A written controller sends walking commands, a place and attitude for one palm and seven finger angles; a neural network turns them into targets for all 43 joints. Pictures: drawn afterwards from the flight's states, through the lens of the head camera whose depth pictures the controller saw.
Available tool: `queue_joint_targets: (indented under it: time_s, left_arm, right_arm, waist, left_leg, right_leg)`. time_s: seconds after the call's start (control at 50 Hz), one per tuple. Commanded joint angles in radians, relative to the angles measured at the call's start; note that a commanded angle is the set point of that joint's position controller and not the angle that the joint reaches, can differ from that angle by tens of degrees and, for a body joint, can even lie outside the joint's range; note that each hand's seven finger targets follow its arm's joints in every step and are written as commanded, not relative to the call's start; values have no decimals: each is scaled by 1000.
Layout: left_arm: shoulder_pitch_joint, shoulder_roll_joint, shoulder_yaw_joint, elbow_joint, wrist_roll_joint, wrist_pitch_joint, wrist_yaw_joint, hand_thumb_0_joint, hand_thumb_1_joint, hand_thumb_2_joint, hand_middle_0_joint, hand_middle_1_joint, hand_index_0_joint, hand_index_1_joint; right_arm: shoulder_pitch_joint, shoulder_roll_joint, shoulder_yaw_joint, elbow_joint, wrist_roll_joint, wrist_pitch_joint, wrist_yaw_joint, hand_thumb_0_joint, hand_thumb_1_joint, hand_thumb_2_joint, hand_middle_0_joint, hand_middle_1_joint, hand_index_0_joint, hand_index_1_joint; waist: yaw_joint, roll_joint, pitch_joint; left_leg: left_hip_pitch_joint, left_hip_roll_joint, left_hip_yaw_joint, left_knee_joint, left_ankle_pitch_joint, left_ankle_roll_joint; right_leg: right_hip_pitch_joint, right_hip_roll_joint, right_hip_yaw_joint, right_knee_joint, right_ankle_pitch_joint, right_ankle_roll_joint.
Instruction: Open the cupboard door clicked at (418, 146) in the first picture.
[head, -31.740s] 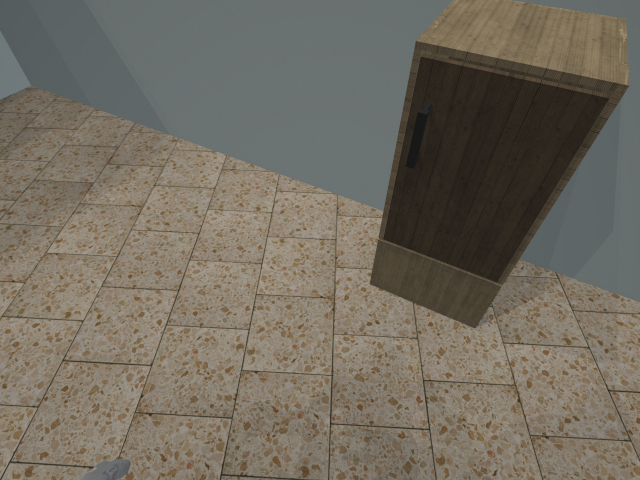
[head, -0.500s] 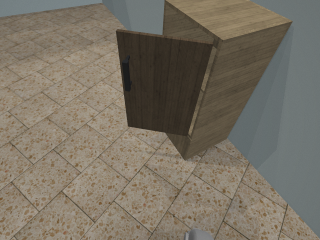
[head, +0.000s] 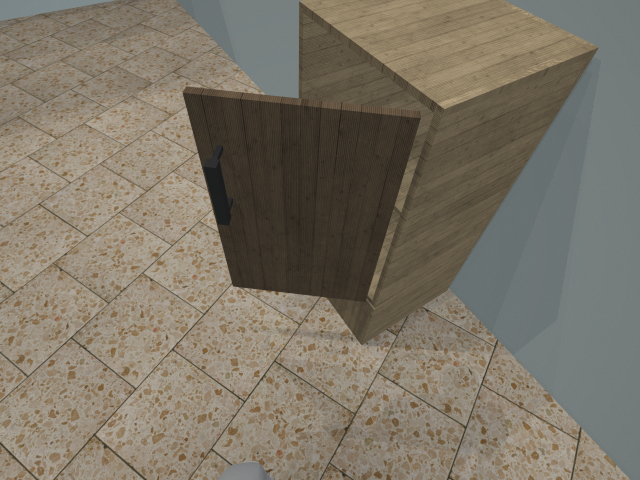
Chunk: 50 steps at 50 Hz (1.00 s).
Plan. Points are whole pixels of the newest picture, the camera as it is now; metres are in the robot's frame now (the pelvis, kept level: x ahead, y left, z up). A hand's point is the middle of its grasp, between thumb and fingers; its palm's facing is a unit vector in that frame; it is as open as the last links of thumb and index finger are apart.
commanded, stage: come to a stop and stand still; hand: left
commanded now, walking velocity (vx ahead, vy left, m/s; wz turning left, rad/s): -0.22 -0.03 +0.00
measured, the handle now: (221, 186) +0.59 +0.21 -0.05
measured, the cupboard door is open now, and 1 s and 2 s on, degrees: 51 51 51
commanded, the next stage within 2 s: look again from close up in 0.92 s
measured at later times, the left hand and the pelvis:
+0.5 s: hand out of the picture +0.03 +0.19 -0.17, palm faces +0.01 -0.97 -0.25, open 7.4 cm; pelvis -0.01 -0.01 -0.01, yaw -1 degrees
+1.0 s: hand out of the picture +0.01 +0.14 -0.17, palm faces +0.03 -0.98 -0.19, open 7.3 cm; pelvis -0.01 -0.04 +0.00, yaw -1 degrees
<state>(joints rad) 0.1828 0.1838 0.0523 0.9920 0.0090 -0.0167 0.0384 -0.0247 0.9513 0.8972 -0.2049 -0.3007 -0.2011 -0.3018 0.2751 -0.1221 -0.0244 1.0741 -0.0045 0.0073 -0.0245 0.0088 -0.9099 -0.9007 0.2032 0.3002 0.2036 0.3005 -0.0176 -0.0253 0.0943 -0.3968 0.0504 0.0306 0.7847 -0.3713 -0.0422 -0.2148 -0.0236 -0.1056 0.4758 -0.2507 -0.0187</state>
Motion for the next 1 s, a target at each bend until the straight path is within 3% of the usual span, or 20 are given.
queue_joint_targets:
  time_s: [0.0,0.02,0.04,0.06,0.08,0.14,0.22,0.3,0.36,0.38,0.4,0.42,0.44,0.48,0.56,0.62,0.66,0.7,0.84,0.98]
  left_arm:
    - [29,130,22,-31,4,11,1,0,900,900,-200,-300,-200,-300]
    - [55,104,17,-37,1,21,-1,0,900,900,-200,-300,-200,-300]
    - [91,58,8,-43,-4,34,-1,0,900,900,-200,-300,-200,-300]
    - [90,61,7,-45,-8,43,3,0,900,900,-200,-300,-200,-300]
    - [80,65,7,-52,-6,50,3,0,900,900,-200,-300,-200,-300]
    - [73,88,19,-34,4,65,-6,0,900,900,-200,-300,-200,-300]
    - [86,98,24,-45,3,75,-16,0,900,900,-200,-300,-200,-300]
    - [93,84,19,-65,6,72,-26,0,900,900,-200,-300,-200,-300]
    - [171,84,19,-44,7,61,-28,0,900,900,-200,-300,-200,-300]
    - [201,106,22,-35,12,57,-25,0,900,900,-200,-300,-200,-300]
    - [191,167,30,-43,23,49,-20,0,900,900,-200,-300,-200,-300]
    - [116,219,30,-67,25,45,-18,0,900,900,-200,-300,-200,-300]
    - [63,210,22,-85,22,38,-16,0,900,900,-200,-300,-200,-300]
    - [-10,171,14,-86,22,31,-14,0,900,900,-200,-300,-200,-300]
    - [42,133,0,-35,11,14,-10,0,900,900,-200,-300,-200,-300]
    - [115,90,-14,0,-11,8,-10,0,900,900,-200,-300,-200,-300]
    - [98,81,-15,7,-5,11,-7,0,900,900,-200,-300,-200,-300]
    - [84,99,-11,33,-8,15,-10,0,900,900,-200,-300,-200,-300]
    - [79,87,-18,66,-5,13,-13,0,900,900,-200,-300,-200,-300]
    - [99,77,-24,87,-6,5,-10,0,900,900,-200,-300,-200,-300]
  right_arm:
    - [149,-74,-26,-9,-4,10,1,0,-900,-900,200,300,200,300]
    - [143,-130,-36,-24,-9,1,-1,0,-900,-900,200,300,200,300]
    - [120,-195,-47,-49,-13,-6,-8,0,-900,-900,200,300,200,300]
    - [96,-236,-56,-65,-19,0,-18,0,-900,-900,200,300,200,300]
    - [64,-247,-55,-84,-26,2,-21,0,-900,-900,200,300,200,300]
    - [-20,-225,-43,-108,-28,2,-35,0,-900,-900,200,300,200,300]
    - [-39,-263,-58,-125,-25,9,-40,0,-900,-900,200,300,200,300]
    - [-61,-281,-68,-130,-26,9,-32,0,-900,-900,200,300,200,300]
    - [-84,-278,-71,-136,-18,17,-20,0,-900,-900,200,300,200,300]
    - [-93,-253,-69,-142,-11,22,-16,0,-900,-900,200,300,200,300]
    - [-90,-194,-62,-154,-2,28,-10,0,-900,-900,200,300,200,300]
    - [-129,-157,-48,-177,-3,34,1,0,-900,-900,200,300,200,300]
    - [-148,-163,-47,-182,-8,37,8,0,-900,-900,200,300,200,300]
    - [-104,-146,-50,-140,-12,37,12,0,-900,-900,200,300,200,300]
    - [-47,-112,-31,-85,-7,16,4,0,-900,-900,200,300,200,300]
    - [-13,-173,-22,-46,-11,-21,-14,0,-900,-900,200,300,200,300]
    - [-18,-177,-18,-31,-12,-17,-20,0,-900,-900,200,300,200,300]
    - [-15,-148,-10,-4,-11,-16,-23,0,-900,-900,200,300,200,300]
    - [22,-130,-3,26,-10,-10,-20,0,-900,-900,200,300,200,300]
    - [44,-113,3,47,-12,-12,-18,0,-900,-900,200,300,200,300]
  waist:
    - [-19,-57,-143]
    - [-8,67,-166]
    - [8,233,-176]
    - [-7,251,-151]
    - [-7,156,-111]
    - [6,232,-64]
    - [-2,150,-160]
    - [-7,204,-183]
    - [24,178,-178]
    - [40,98,-155]
    - [33,-105,-111]
    - [28,-247,-40]
    - [29,-155,-35]
    - [-8,-173,-20]
    - [-4,-108,-21]
    - [31,72,-147]
    - [29,23,-107]
    - [28,147,-97]
    - [22,1,-44]
    - [18,3,-23]
  left_leg:
    - [229,-24,27,-282,284,0]
    - [280,73,-70,-319,496,42]
    - [251,247,-258,-366,737,138]
    - [166,326,-318,-424,774,231]
    - [101,337,-299,-444,661,258]
    - [109,295,-254,-426,688,251]
    - [228,292,-225,-416,616,242]
    - [236,282,-208,-431,501,222]
    - [131,217,-172,-403,289,170]
    - [62,151,-125,-356,169,126]
    - [-34,39,-45,-228,4,60]
    - [-36,-37,17,-102,-112,17]
    - [30,-21,-32,-19,-131,25]
    - [50,-28,-26,36,-50,32]
    - [124,-26,-9,-222,53,22]
    - [260,109,-158,-353,558,88]
    - [204,102,-131,-362,444,84]
    - [209,72,-107,-376,431,65]
    - [203,48,-75,-422,247,45]
    - [212,42,-67,-428,258,42]
  right_leg:
    - [-47,-176,96,26,413,-78]
    - [-96,-119,67,106,235,-30]
    - [-133,-36,18,195,-85,27]
    - [-109,11,40,367,-350,32]
    - [-108,16,80,478,-402,18]
    - [-208,3,133,601,-337,22]
    - [-230,13,127,571,-289,40]
    - [-145,5,90,351,-263,33]
    - [39,22,50,63,-85,19]
    - [101,3,80,-73,-12,10]
    - [88,-143,301,-214,-63,-47]
    - [-72,-292,418,-296,-120,-125]
    - [-161,-312,387,-302,-145,-168]
    - [-180,-217,300,-240,-70,-143]
    - [-41,-176,209,-93,323,-117]
    - [29,-72,146,-13,254,-12]
    - [59,-62,164,-82,179,-12]
    - [77,-76,163,-74,219,-24]
    - [63,-76,167,-165,107,-27]
    - [51,-82,170,-182,103,-29]
